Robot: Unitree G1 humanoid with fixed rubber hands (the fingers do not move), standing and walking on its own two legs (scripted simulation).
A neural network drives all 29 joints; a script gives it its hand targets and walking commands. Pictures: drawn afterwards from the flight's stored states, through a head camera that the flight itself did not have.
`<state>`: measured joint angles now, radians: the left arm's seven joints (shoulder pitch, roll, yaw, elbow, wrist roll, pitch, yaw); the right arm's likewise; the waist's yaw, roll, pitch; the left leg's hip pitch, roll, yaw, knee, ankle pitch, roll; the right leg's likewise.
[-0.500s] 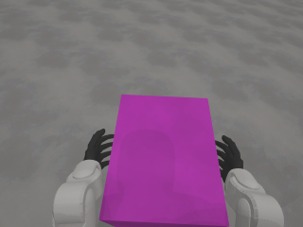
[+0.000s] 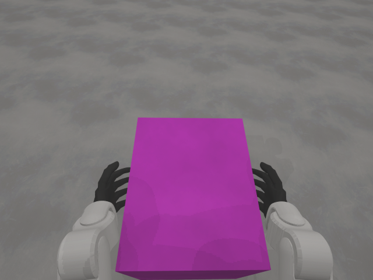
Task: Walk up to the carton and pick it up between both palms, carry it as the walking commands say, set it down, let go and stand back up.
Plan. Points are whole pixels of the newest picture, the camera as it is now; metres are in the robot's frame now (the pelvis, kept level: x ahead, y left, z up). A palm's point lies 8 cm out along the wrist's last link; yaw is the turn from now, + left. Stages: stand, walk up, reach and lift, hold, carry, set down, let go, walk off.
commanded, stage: carry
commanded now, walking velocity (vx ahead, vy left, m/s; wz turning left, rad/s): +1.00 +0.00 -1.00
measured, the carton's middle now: (189, 202) +0.27 +0.01 +0.03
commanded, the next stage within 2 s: none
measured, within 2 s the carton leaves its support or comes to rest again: neither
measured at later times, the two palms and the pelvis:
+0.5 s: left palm (177, 71) +0.73 +0.05 +0.07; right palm (269, 85) +0.66 -0.24 +0.07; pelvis +0.47 -0.04 -0.02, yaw -20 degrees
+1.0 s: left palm (265, 14) +1.17 -0.33 +0.12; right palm (320, 39) +0.90 -0.48 +0.12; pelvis +0.91 -0.20 +0.03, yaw -57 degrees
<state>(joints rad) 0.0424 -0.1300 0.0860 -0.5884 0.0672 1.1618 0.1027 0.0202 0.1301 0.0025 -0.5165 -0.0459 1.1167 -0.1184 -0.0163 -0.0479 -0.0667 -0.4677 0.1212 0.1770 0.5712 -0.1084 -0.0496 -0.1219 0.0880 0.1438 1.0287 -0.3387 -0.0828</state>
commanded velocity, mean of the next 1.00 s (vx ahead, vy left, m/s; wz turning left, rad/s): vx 1.00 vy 0.00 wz -1.00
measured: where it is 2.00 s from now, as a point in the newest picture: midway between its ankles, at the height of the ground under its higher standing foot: (308, 131)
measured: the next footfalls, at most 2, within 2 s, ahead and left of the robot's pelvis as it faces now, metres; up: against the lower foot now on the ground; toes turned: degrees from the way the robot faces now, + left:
right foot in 0.40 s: +0.52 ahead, -0.08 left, +0.00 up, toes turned -22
left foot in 0.76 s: +0.97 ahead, -0.08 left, +0.00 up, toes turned -34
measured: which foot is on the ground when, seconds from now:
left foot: down 0.00-0.40, up 0.42-0.74, down 0.76-1.00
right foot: up 0.00-0.38, down 0.40-0.78, up 0.80-1.00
